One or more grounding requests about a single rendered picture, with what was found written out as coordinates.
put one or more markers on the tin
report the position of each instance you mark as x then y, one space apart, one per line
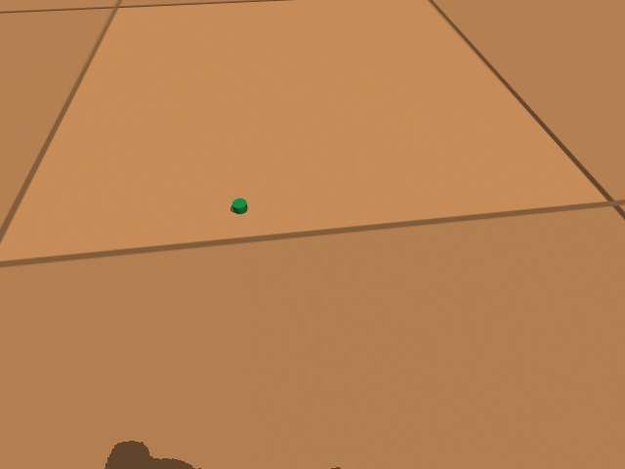
239 206

